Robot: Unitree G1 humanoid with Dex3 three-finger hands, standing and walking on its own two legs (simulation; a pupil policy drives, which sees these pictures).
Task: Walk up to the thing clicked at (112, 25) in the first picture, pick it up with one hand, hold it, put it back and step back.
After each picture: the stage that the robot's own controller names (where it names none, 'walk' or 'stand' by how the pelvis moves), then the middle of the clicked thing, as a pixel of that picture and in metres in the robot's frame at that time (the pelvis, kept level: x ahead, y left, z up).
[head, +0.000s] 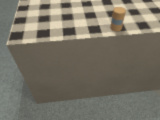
stand; (117, 19) +0.77 -0.16 -0.01
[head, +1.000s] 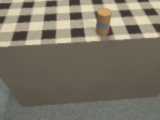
rise first; (103, 22) +0.68 -0.04 +0.02
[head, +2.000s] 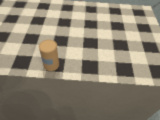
walk; (49, 55) +0.44 +0.20 +0.01
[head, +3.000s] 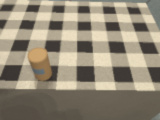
stand; (40, 64) +0.40 +0.18 +0.03
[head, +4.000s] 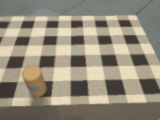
stand; (35, 81) +0.36 +0.20 -0.01
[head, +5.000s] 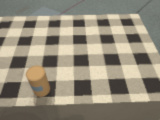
stand; (38, 81) +0.36 +0.19 -0.01
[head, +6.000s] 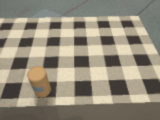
stand; (39, 82) +0.37 +0.19 -0.01
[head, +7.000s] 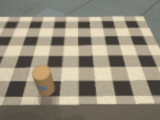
stand; (44, 81) +0.37 +0.18 -0.01
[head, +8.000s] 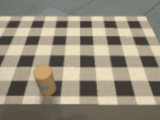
stand; (45, 80) +0.37 +0.17 -0.01
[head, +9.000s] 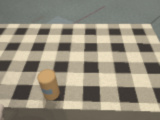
rise first; (49, 85) +0.36 +0.18 -0.01
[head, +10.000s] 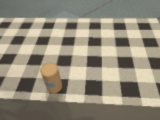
go down; (52, 78) +0.38 +0.17 -0.01
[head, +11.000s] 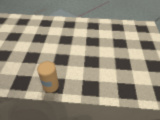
go down; (48, 77) +0.38 +0.17 +0.00
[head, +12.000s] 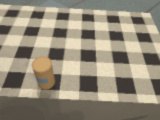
go down; (44, 73) +0.38 +0.16 +0.01
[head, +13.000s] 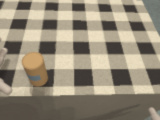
close in; (36, 70) +0.39 +0.16 +0.02
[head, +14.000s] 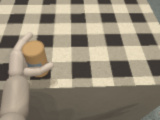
close; (36, 59) +0.41 +0.16 +0.05
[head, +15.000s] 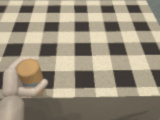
lift; (32, 78) +0.34 +0.18 +0.05
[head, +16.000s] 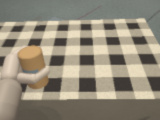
lift; (34, 67) +0.33 +0.17 +0.15
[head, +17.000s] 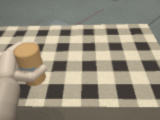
hold; (31, 64) +0.32 +0.18 +0.17
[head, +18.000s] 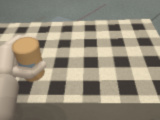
hold; (30, 60) +0.32 +0.18 +0.18
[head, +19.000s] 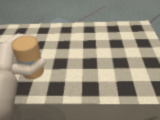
crouch; (29, 58) +0.34 +0.18 +0.18
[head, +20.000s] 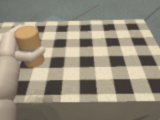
lower; (30, 47) +0.39 +0.18 +0.17
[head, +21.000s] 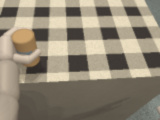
lower; (26, 48) +0.45 +0.18 +0.06
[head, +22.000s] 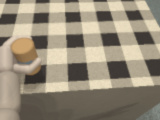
lower; (27, 57) +0.42 +0.18 +0.06
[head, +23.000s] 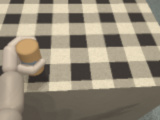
lower; (31, 58) +0.41 +0.18 +0.06
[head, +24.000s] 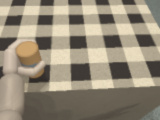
lower; (31, 60) +0.41 +0.18 +0.05
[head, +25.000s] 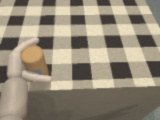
open; (36, 64) +0.39 +0.16 +0.05
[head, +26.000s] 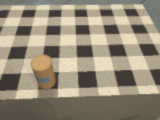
sink last; (44, 72) +0.38 +0.15 +0.04
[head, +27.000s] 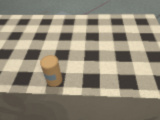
stand; (51, 71) +0.40 +0.17 +0.03
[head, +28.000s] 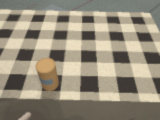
stand; (48, 75) +0.38 +0.16 +0.02
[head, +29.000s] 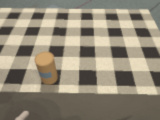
stand; (47, 68) +0.40 +0.16 +0.03
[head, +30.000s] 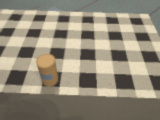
stand; (48, 70) +0.40 +0.16 +0.02
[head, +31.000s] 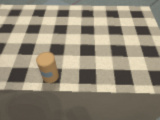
walk; (48, 68) +0.41 +0.16 +0.00
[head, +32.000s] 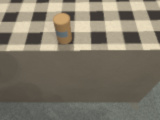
walk; (63, 29) +0.56 +0.13 +0.01
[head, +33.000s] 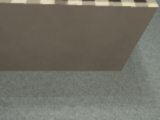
walk; out of the picture +0.86 +0.12 +0.02
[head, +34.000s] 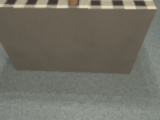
stand; out of the picture +1.01 +0.13 +0.01
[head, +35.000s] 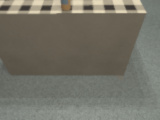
stand; (65, 0) +1.01 +0.15 -0.01
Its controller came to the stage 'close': yes
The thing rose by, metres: 0.20
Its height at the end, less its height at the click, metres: +0.00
